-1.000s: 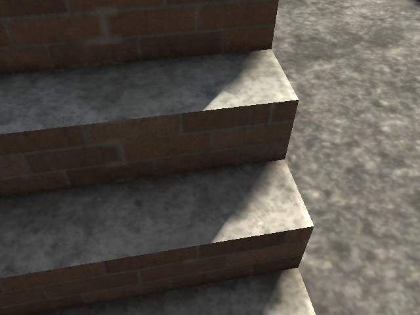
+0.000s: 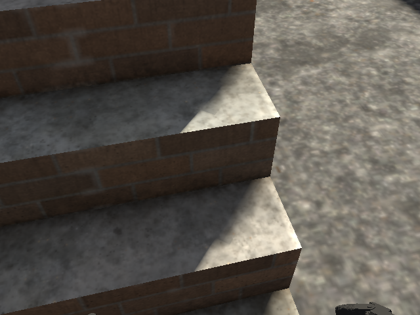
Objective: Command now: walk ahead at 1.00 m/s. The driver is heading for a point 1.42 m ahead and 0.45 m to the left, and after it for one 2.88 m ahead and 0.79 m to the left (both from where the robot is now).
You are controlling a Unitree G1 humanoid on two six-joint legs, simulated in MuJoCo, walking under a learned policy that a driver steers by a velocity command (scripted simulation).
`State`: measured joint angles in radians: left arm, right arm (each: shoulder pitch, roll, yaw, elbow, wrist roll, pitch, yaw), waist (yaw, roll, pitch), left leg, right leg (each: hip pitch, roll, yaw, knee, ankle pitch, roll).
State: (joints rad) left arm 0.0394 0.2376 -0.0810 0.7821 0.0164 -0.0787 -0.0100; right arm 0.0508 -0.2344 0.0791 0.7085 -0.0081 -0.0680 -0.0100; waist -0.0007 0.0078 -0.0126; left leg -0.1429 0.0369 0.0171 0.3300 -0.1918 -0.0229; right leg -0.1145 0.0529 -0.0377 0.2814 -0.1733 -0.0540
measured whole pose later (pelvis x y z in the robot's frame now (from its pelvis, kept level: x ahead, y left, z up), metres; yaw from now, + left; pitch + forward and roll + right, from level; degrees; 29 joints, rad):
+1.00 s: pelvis +0.00 +0.02 +0.01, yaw +0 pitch +1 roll +0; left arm -0.02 0.25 -0.08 0.92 0.01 -0.08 -0.01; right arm -0.01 -0.26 0.08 0.85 -0.01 -0.08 0.00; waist 0.01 0.00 0.00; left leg -0.07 -0.01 0.01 0.15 -0.09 0.01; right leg -0.06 0.01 -0.02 0.14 -0.10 -0.01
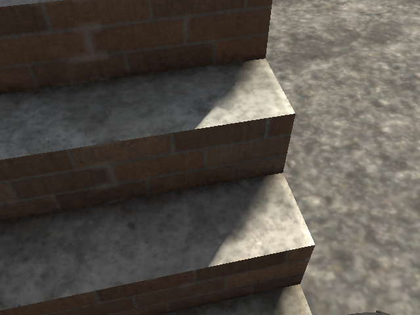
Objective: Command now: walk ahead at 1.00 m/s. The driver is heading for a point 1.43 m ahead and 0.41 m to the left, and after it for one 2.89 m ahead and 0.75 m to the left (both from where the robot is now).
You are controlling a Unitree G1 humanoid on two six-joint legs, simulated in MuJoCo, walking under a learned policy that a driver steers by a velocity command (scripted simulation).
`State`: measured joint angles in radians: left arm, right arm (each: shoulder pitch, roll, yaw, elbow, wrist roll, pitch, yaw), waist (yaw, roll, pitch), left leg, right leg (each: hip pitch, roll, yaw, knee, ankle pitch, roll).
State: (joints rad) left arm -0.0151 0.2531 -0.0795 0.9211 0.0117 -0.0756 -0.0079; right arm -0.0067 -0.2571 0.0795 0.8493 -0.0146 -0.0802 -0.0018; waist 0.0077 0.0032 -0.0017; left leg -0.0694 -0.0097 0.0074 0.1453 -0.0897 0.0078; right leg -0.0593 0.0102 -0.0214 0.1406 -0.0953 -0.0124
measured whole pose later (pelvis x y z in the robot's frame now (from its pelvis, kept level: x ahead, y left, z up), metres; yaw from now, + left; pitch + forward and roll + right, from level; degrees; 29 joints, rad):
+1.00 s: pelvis +0.02 +0.01 +0.00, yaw +1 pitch +1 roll +0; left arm 0.00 0.28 -0.07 0.93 0.01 -0.07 0.00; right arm 0.01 -0.28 0.09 0.87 -0.02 -0.08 -0.01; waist 0.01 -0.01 0.00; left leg -0.05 -0.04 -0.02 0.12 -0.09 0.03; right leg -0.03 -0.02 -0.02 0.12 -0.11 0.01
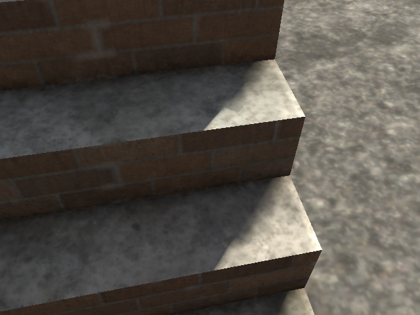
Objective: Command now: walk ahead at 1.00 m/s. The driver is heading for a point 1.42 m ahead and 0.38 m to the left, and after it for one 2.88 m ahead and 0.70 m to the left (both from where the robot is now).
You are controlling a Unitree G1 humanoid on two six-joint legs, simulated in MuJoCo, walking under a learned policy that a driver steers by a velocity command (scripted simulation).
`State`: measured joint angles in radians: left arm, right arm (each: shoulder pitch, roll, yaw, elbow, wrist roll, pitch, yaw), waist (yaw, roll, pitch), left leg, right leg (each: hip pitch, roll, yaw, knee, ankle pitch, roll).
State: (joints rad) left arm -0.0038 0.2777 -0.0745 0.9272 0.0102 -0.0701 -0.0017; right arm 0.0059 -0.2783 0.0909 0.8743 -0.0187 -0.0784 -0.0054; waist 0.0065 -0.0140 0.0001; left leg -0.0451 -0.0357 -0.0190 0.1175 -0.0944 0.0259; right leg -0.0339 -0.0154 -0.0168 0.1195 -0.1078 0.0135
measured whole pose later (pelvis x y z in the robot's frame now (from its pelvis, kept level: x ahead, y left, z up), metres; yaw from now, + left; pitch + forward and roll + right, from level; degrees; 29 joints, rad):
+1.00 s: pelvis +0.01 +0.01 +0.00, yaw +1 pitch +1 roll +0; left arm 0.00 0.27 -0.06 0.92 0.01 -0.06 0.00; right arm 0.01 -0.28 0.09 0.86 -0.02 -0.08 -0.01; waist 0.01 -0.02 0.00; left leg -0.04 -0.05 -0.04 0.11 -0.10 0.04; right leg -0.02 -0.03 -0.01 0.12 -0.12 0.03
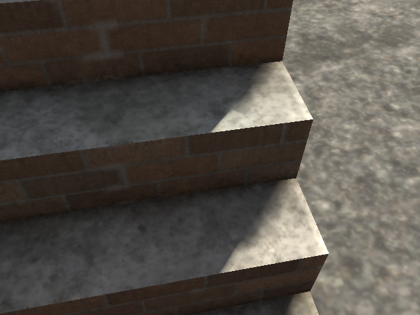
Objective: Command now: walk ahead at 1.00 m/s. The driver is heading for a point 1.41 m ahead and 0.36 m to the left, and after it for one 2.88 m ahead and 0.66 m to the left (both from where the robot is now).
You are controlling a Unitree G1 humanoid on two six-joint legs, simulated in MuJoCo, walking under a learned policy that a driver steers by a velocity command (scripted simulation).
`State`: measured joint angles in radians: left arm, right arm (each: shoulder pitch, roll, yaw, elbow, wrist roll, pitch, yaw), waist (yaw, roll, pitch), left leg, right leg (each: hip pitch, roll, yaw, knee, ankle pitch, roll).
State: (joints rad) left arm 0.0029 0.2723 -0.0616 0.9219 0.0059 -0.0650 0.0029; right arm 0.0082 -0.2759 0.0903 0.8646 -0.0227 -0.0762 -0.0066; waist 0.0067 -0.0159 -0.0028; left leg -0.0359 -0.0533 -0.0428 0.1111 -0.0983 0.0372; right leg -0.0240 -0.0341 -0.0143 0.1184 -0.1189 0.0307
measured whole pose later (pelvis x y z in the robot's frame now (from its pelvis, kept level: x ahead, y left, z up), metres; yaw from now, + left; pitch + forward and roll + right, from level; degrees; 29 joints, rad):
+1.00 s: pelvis +0.00 +0.00 +0.00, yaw +0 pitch +1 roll +0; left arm 0.01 0.27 -0.06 0.92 0.01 -0.06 0.00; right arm 0.01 -0.28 0.09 0.86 -0.02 -0.08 -0.01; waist 0.01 -0.01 0.00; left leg -0.04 -0.05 -0.06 0.11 -0.10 0.03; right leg -0.02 -0.03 -0.01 0.11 -0.12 0.03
